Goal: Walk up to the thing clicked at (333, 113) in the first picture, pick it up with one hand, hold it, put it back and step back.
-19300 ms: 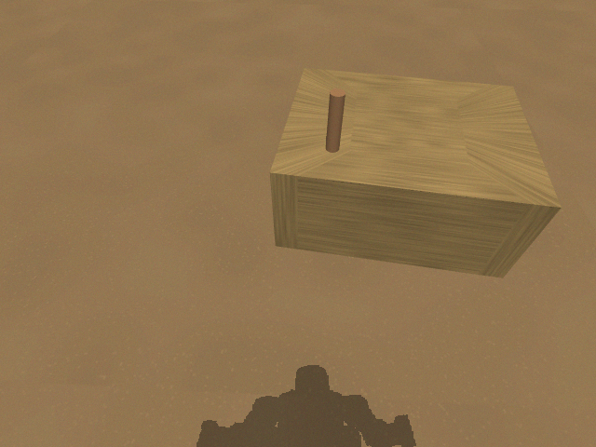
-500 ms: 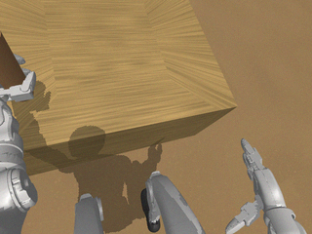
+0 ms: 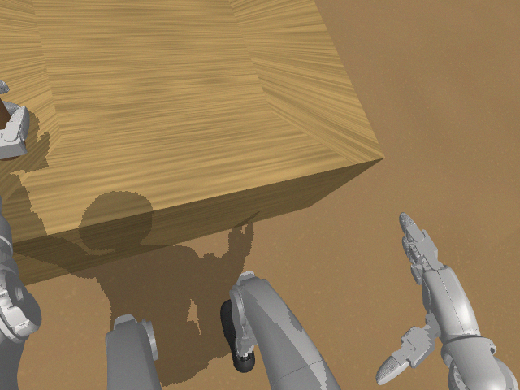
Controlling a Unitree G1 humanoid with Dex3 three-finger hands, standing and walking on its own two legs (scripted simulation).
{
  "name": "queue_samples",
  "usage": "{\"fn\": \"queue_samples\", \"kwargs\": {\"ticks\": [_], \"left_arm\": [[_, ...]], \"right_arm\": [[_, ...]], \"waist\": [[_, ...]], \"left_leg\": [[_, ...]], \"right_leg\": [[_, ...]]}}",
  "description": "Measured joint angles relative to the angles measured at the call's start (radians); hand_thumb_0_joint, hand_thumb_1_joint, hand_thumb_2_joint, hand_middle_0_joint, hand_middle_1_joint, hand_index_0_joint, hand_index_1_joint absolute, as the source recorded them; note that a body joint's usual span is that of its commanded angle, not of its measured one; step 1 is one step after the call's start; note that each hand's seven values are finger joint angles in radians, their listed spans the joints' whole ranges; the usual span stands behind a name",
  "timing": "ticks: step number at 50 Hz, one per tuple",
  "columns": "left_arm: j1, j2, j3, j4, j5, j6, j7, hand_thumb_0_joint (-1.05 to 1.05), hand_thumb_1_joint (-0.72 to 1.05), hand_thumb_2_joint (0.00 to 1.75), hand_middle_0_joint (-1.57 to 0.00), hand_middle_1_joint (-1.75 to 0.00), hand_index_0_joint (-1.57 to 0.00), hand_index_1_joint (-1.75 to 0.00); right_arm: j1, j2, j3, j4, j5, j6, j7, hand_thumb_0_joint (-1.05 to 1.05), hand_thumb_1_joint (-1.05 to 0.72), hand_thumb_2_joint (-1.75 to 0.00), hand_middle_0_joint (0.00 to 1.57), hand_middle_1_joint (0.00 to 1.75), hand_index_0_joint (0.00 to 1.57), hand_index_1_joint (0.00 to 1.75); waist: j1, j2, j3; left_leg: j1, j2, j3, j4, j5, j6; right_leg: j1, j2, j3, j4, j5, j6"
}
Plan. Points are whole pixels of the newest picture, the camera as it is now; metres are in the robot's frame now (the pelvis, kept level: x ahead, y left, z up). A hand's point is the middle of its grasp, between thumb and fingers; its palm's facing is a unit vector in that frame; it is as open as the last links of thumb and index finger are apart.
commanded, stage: lower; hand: left
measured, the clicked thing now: out of the picture +0.53 +0.22 +0.00
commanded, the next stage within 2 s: loosen in 0.82 s
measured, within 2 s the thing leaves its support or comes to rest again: rests again in 0.94 s
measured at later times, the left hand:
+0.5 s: hand (8, 128) +0.55 +0.22 -0.08, palm faces +0.21 -0.98 -0.04, open 6.6 cm
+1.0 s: hand (19, 130) +0.56 +0.21 -0.11, palm faces +0.23 -0.97 -0.04, open 6.6 cm
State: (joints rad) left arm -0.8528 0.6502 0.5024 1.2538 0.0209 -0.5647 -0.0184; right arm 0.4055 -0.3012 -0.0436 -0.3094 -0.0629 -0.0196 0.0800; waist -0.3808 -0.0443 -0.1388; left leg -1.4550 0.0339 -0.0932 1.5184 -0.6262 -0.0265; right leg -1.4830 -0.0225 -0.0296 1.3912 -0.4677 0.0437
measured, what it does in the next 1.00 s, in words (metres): lowers itself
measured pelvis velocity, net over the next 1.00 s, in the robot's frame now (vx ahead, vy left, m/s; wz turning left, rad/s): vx -0.02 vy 0.00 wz -0.02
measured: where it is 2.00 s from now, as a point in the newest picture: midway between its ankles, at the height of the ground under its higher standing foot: (196, 375)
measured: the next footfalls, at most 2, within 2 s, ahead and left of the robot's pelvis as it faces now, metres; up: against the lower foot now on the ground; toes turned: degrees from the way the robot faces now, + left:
none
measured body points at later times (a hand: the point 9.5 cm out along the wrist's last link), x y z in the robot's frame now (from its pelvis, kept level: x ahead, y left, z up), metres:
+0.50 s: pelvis -0.01 +0.00 -0.03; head +0.21 +0.09 +0.36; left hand +0.53 +0.27 -0.08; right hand +0.17 -0.25 +0.07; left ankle +0.03 +0.13 -0.57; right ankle +0.08 -0.15 -0.57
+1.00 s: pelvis -0.02 +0.00 -0.05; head +0.21 +0.09 +0.33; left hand +0.54 +0.26 -0.10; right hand +0.16 -0.24 +0.07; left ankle +0.03 +0.13 -0.57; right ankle +0.08 -0.15 -0.57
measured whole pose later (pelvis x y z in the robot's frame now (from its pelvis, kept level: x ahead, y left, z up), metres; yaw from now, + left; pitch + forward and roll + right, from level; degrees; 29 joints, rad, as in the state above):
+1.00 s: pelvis -0.02 +0.00 -0.05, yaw -1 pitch +36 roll -6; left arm -0.91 0.76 0.55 1.23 0.09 -0.54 0.02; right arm 0.45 -0.34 -0.07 -0.51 -0.06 -0.01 0.12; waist -0.48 -0.06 -0.14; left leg -1.68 0.03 -0.12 1.70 -0.66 -0.03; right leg -1.70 -0.02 -0.04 1.56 -0.49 0.05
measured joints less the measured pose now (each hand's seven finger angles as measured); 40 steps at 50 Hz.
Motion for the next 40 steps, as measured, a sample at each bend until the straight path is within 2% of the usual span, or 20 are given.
{"fn": "queue_samples", "kwargs": {"ticks": [7, 12, 19, 27, 35, 40], "left_arm": [[0.001, 0.025, 0.036, -0.017, 0.005, -0.022, -0.003, -0.03, -0.07, 1.18, -0.86, -1.07, -0.99, -1.12], [-0.01, 0.058, 0.039, -0.026, 0.027, -0.024, 0.002, -0.03, -0.06, 1.18, -0.86, -1.07, -0.99, -1.12], [-0.024, 0.08, 0.02, -0.015, 0.044, 0.0, 0.007, -0.03, -0.07, 1.18, -0.86, -1.07, -0.99, -1.12], [-0.025, 0.073, 0.033, -0.004, 0.039, 0.007, 0.018, -0.03, -0.07, 1.18, -0.86, -1.07, -0.99, -1.12], [-0.037, 0.088, 0.037, -0.014, 0.048, -0.005, 0.027, -0.03, -0.07, 1.18, -0.86, -1.07, -0.99, -1.13], [-0.049, 0.104, 0.035, -0.018, 0.065, 0.003, 0.03, -0.03, -0.06, 1.17, -0.86, -1.07, -0.98, -1.13]], "right_arm": [[0.011, -0.003, 0.007, -0.039, -0.003, -0.004, 0.013, -0.01, 0.52, -0.05, 0.06, 0.05, 0.06, 0.05], [0.019, -0.002, 0.003, -0.056, -0.011, -0.002, 0.019, -0.01, 0.52, -0.05, 0.06, 0.05, 0.06, 0.05], [0.021, -0.005, 0.002, -0.085, -0.011, 0.011, 0.026, -0.01, 0.52, -0.05, 0.06, 0.05, 0.06, 0.05], [0.024, -0.026, -0.011, -0.118, -0.001, 0.007, 0.024, -0.01, 0.53, -0.05, 0.06, 0.05, 0.06, 0.05], [0.035, -0.028, -0.009, -0.156, -0.001, -0.001, 0.027, -0.01, 0.53, -0.05, 0.06, 0.05, 0.06, 0.05], [0.043, -0.031, -0.008, -0.179, -0.003, 0.002, 0.036, -0.01, 0.53, -0.05, 0.06, 0.05, 0.06, 0.05]], "waist": [[-0.033, -0.023, -0.006], [-0.052, -0.026, -0.013], [-0.055, -0.009, -0.013], [-0.063, -0.008, -0.005], [-0.083, -0.023, -0.003], [-0.094, -0.024, -0.007]], "left_leg": [[-0.054, 0.0, -0.007, 0.043, -0.01, -0.004], [-0.089, 0.0, -0.02, 0.075, -0.017, -0.009], [-0.122, 0.001, -0.023, 0.101, -0.021, -0.005], [-0.14, -0.001, -0.015, 0.121, -0.023, 0.0], [-0.173, -0.003, -0.019, 0.147, -0.024, -0.003], [-0.196, -0.004, -0.024, 0.164, -0.028, -0.007]], "right_leg": [[-0.054, 0.002, -0.003, 0.041, -0.008, -0.002], [-0.083, 0.003, -0.014, 0.065, -0.013, -0.005], [-0.113, 0.005, -0.015, 0.082, -0.011, -0.002], [-0.134, 0.005, -0.006, 0.102, -0.01, 0.003], [-0.167, 0.004, -0.007, 0.129, -0.012, 0.002], [-0.19, 0.004, -0.011, 0.146, -0.015, -0.001]]}}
